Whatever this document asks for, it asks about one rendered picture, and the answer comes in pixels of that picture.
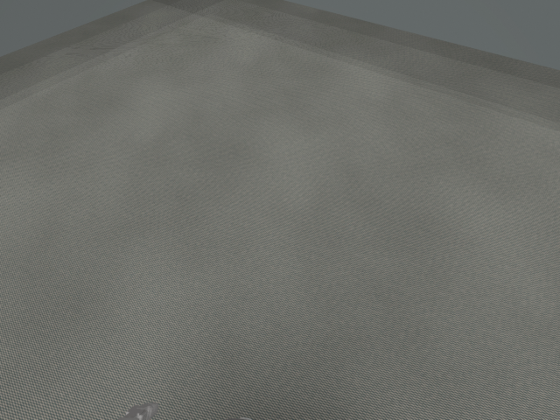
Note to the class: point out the left robot hand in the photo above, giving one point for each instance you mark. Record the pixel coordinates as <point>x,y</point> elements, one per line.
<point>143,412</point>

